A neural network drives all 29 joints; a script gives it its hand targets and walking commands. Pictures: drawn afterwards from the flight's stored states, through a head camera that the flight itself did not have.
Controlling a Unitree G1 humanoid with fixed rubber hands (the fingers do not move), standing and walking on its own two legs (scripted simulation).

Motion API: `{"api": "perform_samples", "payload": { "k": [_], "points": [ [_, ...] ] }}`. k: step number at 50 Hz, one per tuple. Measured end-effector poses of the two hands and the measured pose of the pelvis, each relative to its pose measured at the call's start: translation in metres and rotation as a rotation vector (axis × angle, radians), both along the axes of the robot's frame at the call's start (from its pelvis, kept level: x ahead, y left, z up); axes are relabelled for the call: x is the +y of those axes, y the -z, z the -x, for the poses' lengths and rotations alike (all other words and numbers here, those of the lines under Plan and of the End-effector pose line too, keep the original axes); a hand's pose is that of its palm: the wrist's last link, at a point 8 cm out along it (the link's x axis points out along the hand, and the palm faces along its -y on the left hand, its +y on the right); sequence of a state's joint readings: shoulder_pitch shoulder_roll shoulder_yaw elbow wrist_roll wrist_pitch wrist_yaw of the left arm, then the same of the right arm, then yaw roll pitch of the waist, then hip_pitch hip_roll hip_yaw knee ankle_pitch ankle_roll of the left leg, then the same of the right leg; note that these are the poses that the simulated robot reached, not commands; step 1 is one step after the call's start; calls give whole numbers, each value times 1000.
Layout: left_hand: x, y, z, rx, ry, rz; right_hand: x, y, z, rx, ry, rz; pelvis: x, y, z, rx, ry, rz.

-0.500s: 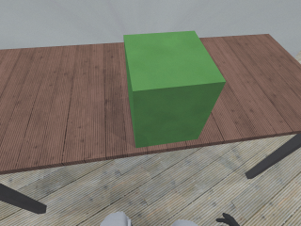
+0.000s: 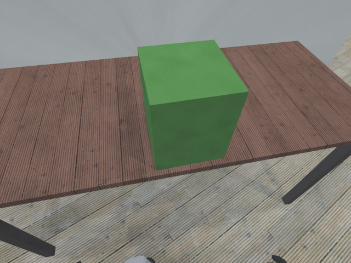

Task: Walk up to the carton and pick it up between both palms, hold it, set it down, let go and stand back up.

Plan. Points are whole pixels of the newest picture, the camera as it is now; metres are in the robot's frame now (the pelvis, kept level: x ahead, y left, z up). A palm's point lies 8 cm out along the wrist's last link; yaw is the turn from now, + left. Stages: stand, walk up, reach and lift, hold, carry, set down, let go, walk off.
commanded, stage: walk up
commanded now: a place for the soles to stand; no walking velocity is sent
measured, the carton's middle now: (184, 107) +0.47 -0.03 +0.07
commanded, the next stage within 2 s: none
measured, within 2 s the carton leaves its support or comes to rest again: neither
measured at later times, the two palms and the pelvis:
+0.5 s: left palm out of the picture +0.05 +0.24 -0.12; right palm out of the picture +0.05 -0.33 -0.11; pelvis -0.01 -0.05 +0.00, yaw +3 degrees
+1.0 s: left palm out of the picture -0.02 +0.14 -0.12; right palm out of the picture +0.12 -0.33 -0.13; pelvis +0.01 -0.11 +0.00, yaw +13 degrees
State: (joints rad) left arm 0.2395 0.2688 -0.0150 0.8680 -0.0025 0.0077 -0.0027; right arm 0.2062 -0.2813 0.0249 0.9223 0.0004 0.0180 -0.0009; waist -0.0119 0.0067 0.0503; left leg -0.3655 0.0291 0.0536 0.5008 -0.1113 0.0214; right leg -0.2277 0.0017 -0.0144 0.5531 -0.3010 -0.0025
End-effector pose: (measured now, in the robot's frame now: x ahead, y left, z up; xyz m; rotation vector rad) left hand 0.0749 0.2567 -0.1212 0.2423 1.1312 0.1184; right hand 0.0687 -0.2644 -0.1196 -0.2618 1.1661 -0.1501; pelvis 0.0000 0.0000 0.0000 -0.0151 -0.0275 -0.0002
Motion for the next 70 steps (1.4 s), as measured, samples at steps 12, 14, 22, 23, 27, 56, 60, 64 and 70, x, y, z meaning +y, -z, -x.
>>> {"api": "perform_samples", "payload": {
  "k": [12, 14, 22, 23, 27, 56, 60, 64, 70],
  "points": [
    [-4, 5, 41, 115, -27, -7, -9, 1, 15, 44, 10, 9, -5, -2, 1, 11, 6, 2],
    [-3, 5, 41, 120, -28, -9, -9, 2, 14, 42, 11, 8, -5, -2, -1, 11, 6, 4],
    [0, 4, 26, 111, 11, -70, -42, -8, 22, 30, 13, 108, -31, 1, 9, 18, -36, -10],
    [-4, 3, 26, 106, 11, -74, -50, -9, 23, 30, 13, 117, -36, 1, 11, 19, -41, -12],
    [-27, 2, 32, 77, -19, -69, -84, -7, 18, 14, -7, 130, -62, 6, 17, 24, -65, -16],
    [-120, 6, 92, 78, -272, 27, -66, 3, -65, 11, -256, -37, -108, -3, -17, 19, -251, -17],
    [-119, 6, 90, 75, -282, 27, -66, 3, -72, 14, -279, -27, -106, -3, -20, 15, -263, -2],
    [-111, 7, 94, 87, -304, 14, -64, 5, -76, 21, -289, -17, -103, -1, -22, 8, -280, 4],
    [-100, 11, 102, 111, -331, 6, -59, 6, -77, 41, -303, -2, -97, 1, -22, 5, -305, 5]
  ]
}}
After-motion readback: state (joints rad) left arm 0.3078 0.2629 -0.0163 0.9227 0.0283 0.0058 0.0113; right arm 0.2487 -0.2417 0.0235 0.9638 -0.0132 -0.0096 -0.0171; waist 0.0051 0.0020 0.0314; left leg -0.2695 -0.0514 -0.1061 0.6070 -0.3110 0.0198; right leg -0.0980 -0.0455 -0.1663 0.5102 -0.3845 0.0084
